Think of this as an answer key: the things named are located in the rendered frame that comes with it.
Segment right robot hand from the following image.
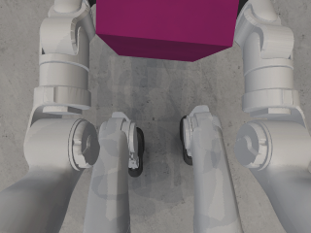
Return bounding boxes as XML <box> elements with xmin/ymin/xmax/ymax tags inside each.
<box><xmin>236</xmin><ymin>0</ymin><xmax>248</xmax><ymax>18</ymax></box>

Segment robot left upper arm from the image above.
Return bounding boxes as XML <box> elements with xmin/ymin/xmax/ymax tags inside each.
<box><xmin>0</xmin><ymin>117</ymin><xmax>100</xmax><ymax>233</ymax></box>

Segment robot right shin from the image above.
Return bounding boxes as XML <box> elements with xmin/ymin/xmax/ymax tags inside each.
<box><xmin>187</xmin><ymin>105</ymin><xmax>224</xmax><ymax>156</ymax></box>

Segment left robot forearm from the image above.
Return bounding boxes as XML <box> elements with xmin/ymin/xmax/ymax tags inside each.
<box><xmin>23</xmin><ymin>0</ymin><xmax>96</xmax><ymax>158</ymax></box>

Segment left robot thigh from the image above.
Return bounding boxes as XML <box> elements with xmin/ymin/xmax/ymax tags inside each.
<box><xmin>82</xmin><ymin>117</ymin><xmax>138</xmax><ymax>233</ymax></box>

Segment right robot forearm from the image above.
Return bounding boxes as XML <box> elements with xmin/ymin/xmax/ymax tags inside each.
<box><xmin>233</xmin><ymin>0</ymin><xmax>311</xmax><ymax>137</ymax></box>

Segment robot right upper arm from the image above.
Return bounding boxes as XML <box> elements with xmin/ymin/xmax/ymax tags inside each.
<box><xmin>233</xmin><ymin>119</ymin><xmax>311</xmax><ymax>233</ymax></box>

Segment carton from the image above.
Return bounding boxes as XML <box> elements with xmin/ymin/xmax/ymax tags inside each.
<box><xmin>95</xmin><ymin>0</ymin><xmax>239</xmax><ymax>62</ymax></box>

